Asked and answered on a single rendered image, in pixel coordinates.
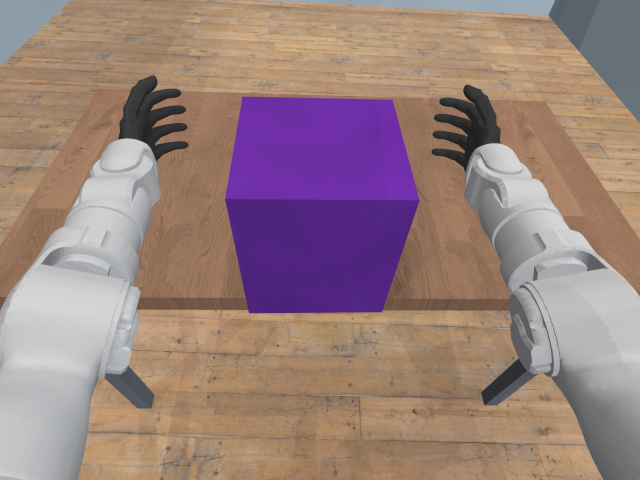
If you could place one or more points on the robot left upper arm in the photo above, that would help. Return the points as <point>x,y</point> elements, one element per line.
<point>68,329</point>

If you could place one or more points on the left robot forearm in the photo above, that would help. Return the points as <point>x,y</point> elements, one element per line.
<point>105,228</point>

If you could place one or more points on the carton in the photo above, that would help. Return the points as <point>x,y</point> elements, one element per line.
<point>320,198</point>

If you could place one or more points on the right robot forearm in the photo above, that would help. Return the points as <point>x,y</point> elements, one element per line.
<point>529,234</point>

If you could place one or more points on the robot right upper arm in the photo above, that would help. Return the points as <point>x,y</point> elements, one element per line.
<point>583,331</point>

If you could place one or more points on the table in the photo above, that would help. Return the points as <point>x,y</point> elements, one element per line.
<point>188,259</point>

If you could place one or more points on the robot left hand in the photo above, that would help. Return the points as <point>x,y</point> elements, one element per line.
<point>138,120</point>

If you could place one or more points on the robot right hand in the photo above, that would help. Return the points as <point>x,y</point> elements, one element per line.
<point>481,130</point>

